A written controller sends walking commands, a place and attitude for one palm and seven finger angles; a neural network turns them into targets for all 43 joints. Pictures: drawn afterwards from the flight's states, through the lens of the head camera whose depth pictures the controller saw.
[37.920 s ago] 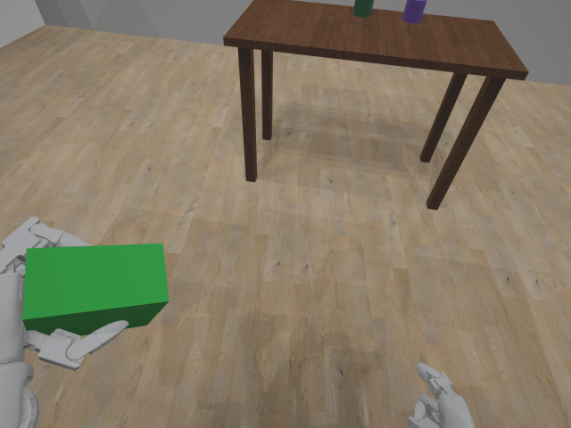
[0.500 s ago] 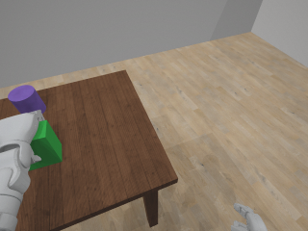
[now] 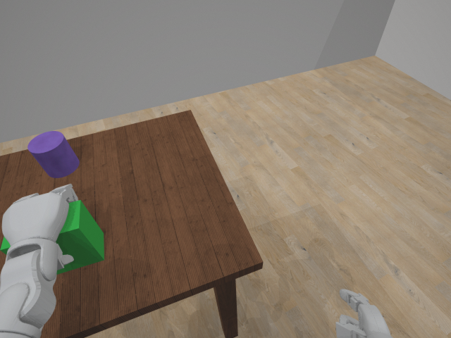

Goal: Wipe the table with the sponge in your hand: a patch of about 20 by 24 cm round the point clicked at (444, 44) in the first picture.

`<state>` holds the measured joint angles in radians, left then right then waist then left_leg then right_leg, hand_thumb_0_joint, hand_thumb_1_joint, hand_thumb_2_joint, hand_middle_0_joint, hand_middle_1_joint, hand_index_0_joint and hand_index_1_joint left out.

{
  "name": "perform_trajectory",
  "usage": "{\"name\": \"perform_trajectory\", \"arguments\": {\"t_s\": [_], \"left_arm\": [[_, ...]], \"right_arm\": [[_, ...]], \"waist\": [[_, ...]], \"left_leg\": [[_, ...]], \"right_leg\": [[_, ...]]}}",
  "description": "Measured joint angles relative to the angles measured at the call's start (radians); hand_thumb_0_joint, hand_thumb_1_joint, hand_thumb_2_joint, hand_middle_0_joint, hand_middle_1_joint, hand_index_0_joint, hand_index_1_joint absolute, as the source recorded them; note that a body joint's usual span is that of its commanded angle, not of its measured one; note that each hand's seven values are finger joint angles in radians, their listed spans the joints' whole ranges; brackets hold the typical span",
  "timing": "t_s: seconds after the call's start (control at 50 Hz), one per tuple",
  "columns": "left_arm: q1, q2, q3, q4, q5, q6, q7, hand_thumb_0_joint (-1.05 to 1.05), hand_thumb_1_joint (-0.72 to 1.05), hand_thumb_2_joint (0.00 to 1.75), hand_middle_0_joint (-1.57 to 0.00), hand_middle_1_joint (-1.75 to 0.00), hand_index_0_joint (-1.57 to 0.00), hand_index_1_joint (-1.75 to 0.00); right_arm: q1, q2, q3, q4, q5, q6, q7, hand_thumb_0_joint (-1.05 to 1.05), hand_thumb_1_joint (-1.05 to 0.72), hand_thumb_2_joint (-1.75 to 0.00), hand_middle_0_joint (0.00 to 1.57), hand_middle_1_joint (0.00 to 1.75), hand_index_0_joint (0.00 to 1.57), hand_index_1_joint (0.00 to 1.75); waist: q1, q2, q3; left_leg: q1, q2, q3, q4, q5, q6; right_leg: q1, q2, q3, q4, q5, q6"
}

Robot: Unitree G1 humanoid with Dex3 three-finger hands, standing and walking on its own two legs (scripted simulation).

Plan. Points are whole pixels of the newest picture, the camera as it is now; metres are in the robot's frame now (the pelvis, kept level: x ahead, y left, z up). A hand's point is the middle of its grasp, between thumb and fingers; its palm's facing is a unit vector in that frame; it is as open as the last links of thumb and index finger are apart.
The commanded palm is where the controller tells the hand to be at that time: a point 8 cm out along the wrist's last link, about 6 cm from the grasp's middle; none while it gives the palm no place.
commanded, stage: wipe back along the first lane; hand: left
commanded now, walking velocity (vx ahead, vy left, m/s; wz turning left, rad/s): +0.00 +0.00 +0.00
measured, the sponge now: (64, 245) +0.25 +0.34 +0.02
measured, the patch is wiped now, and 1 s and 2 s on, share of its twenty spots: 1.00 1.00 1.00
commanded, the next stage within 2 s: lift the sponge slowly off the table in 0.54 s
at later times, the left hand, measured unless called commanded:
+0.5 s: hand (56, 252) +0.22 +0.31 +0.06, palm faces +0.02 -0.05 -1.00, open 10.5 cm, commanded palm +0.17 +0.30 +0.09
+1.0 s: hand (53, 268) +0.19 +0.30 +0.07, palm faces -0.01 -0.07 -1.00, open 10.4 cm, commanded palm +0.16 +0.30 +0.12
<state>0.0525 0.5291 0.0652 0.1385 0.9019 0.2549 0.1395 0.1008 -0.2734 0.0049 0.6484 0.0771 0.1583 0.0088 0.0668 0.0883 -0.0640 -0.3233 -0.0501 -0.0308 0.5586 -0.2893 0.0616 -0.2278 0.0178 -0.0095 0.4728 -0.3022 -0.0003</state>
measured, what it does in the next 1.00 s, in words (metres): stands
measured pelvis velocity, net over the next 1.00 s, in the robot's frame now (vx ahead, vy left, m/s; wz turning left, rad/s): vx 0.00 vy -0.01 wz -0.01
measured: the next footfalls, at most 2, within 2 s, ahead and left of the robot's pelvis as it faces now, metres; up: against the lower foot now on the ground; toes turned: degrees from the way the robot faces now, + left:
none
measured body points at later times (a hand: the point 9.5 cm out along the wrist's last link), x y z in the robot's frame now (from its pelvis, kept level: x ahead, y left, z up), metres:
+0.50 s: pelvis +0.01 -0.01 +0.00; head +0.01 -0.04 +0.45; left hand +0.21 +0.31 +0.12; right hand +0.22 -0.24 -0.10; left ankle +0.00 +0.08 -0.73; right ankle -0.04 -0.13 -0.73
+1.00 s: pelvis +0.00 -0.01 +0.00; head +0.00 -0.04 +0.45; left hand +0.19 +0.30 +0.12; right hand +0.22 -0.23 -0.09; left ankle +0.00 +0.08 -0.73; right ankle -0.04 -0.13 -0.73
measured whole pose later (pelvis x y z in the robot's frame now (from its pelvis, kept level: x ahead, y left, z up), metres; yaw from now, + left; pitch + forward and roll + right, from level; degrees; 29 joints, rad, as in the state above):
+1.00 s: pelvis +0.00 -0.01 +0.00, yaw -1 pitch +0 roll -1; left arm 0.37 0.53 0.05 -0.18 0.85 0.28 0.12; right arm 0.06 -0.26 0.01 0.64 0.06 0.14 -0.02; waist 0.10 0.10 -0.04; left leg -0.24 -0.04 -0.02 0.54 -0.30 0.05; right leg -0.15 0.03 0.00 0.46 -0.31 -0.01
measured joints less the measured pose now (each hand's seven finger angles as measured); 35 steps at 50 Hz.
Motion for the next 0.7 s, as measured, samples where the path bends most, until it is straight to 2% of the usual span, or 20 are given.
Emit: {"name": "perform_trajectory", "arguments": {"t_s": [0.2,0.34,0.48,0.7], "left_arm": [[0.072,-0.013,-0.011,-0.071,-0.004,0.013,0.006,-0.01,-0.50,1.07,-0.61,-1.41,-0.65,-1.39],[0.123,-0.005,0.007,-0.112,-0.019,0.012,0.000,-0.01,-0.51,1.07,-0.61,-1.40,-0.65,-1.39],[0.230,-0.008,0.030,-0.200,-0.036,0.001,0.014,0.00,-0.50,1.07,-0.61,-1.40,-0.65,-1.39],[0.327,-0.034,0.013,-0.291,-0.033,0.018,0.041,0.00,-0.50,1.07,-0.61,-1.40,-0.65,-1.39]], "right_arm": [[-0.019,0.002,0.006,0.000,-0.002,-0.007,-0.007,0.01,-0.90,-0.90,0.20,0.30,0.20,0.30],[-0.025,0.000,0.006,-0.001,-0.003,-0.012,-0.011,0.01,-0.90,-0.90,0.20,0.30,0.20,0.30],[-0.015,-0.006,-0.005,-0.006,-0.005,-0.020,-0.006,0.01,-0.90,-0.90,0.20,0.30,0.20,0.30],[-0.012,-0.002,-0.014,-0.005,-0.007,-0.020,-0.010,0.01,-0.90,-0.90,0.20,0.30,0.20,0.30]], "waist": [[0.013,0.003,0.006],[0.011,0.000,0.011],[0.008,0.003,0.004],[0.021,0.009,-0.005]], "left_leg": [[0.028,0.004,0.000,-0.011,-0.001,-0.006],[0.041,0.010,0.002,-0.017,-0.004,-0.012],[0.042,0.016,0.008,-0.010,-0.016,-0.014],[0.042,0.015,0.013,0.002,-0.025,-0.013]], "right_leg": [[0.023,0.004,0.001,-0.004,-0.004,-0.005],[0.034,0.010,0.005,-0.008,-0.005,-0.011],[0.034,0.015,0.011,-0.003,-0.013,-0.012],[0.030,0.014,0.015,0.014,-0.023,-0.011]]}}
